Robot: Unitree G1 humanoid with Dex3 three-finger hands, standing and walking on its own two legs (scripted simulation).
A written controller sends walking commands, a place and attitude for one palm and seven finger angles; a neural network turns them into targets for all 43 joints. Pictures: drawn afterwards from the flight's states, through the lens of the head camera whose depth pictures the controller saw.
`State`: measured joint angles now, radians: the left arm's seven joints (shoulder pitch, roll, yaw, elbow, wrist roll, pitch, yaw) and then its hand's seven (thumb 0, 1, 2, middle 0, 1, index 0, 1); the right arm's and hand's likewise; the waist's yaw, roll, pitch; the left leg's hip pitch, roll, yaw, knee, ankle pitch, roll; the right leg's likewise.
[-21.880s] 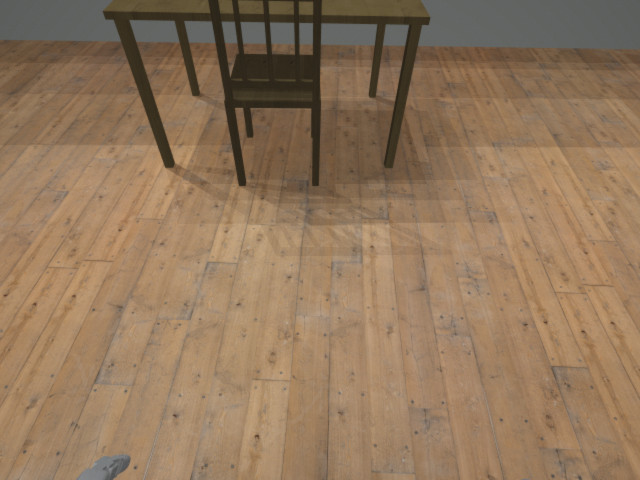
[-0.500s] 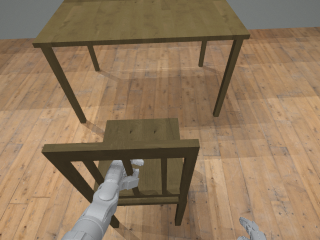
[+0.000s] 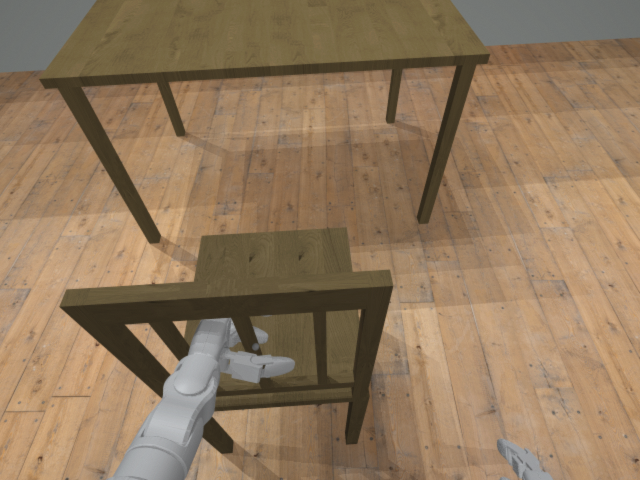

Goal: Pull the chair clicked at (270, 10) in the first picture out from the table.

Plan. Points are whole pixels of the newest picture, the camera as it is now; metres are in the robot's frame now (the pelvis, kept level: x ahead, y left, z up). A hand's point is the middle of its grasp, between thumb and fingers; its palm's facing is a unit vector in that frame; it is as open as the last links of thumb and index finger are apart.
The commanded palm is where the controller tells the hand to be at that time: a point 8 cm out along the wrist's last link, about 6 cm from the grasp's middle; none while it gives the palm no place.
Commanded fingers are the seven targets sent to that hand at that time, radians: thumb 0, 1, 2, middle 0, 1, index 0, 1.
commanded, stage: open the thumb and straighten the fingers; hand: left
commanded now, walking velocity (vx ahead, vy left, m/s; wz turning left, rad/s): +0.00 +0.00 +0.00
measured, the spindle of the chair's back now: (254, 353) +0.32 +0.10 -0.09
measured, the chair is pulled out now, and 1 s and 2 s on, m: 0.66 0.66 0.66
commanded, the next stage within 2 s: draw the fingers out of the gap in 0.42 s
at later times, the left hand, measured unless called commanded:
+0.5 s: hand (253, 352) +0.30 +0.10 -0.04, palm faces -0.14 -0.98 -0.15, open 17.3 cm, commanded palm +0.28 +0.15 -0.02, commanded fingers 0.00 -0.55 0.20 0.00 0.00 0.00 0.00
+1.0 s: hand (243, 419) +0.21 +0.10 -0.04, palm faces -0.12 -0.98 -0.15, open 17.5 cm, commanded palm +0.20 +0.15 -0.02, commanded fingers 0.00 -0.55 0.20 0.00 0.00 0.00 0.00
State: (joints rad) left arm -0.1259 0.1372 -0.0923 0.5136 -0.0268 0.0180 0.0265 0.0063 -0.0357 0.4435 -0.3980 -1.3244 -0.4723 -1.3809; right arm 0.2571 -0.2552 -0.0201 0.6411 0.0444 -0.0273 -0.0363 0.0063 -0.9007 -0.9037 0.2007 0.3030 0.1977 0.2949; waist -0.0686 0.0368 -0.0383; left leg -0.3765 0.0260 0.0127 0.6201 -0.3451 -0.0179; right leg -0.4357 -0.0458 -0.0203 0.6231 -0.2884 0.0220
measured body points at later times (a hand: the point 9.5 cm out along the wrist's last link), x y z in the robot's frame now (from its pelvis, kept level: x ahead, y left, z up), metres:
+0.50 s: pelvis +0.02 +0.00 -0.01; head +0.06 -0.02 +0.43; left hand +0.30 +0.15 -0.03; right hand +0.17 -0.25 -0.11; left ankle -0.02 +0.13 -0.73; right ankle +0.01 -0.13 -0.73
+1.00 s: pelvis +0.02 +0.00 -0.03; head +0.05 -0.01 +0.42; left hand +0.21 +0.15 -0.02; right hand +0.20 -0.23 -0.10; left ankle -0.02 +0.13 -0.73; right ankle +0.01 -0.13 -0.73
